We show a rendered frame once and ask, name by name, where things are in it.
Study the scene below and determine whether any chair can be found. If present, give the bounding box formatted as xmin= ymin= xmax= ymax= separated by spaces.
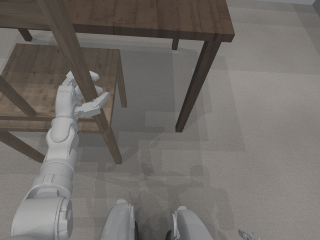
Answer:
xmin=0 ymin=0 xmax=127 ymax=164

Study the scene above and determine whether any table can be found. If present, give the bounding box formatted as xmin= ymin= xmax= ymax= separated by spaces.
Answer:
xmin=0 ymin=0 xmax=235 ymax=133

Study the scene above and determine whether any robot left upper arm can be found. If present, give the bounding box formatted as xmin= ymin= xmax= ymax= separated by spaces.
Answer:
xmin=1 ymin=196 xmax=74 ymax=240

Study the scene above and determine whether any left robot forearm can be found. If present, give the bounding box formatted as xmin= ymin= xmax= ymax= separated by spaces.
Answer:
xmin=10 ymin=117 xmax=79 ymax=236

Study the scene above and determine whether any robot left hand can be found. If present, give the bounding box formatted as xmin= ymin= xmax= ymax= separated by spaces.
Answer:
xmin=55 ymin=70 xmax=110 ymax=123

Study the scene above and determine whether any robot right hand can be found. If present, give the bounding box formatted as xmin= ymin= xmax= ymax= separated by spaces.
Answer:
xmin=238 ymin=228 xmax=260 ymax=240

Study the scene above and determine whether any right robot thigh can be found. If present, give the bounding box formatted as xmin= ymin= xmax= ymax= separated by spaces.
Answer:
xmin=171 ymin=209 xmax=213 ymax=240

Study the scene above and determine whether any robot right shin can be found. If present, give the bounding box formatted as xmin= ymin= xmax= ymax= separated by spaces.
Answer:
xmin=171 ymin=206 xmax=187 ymax=240

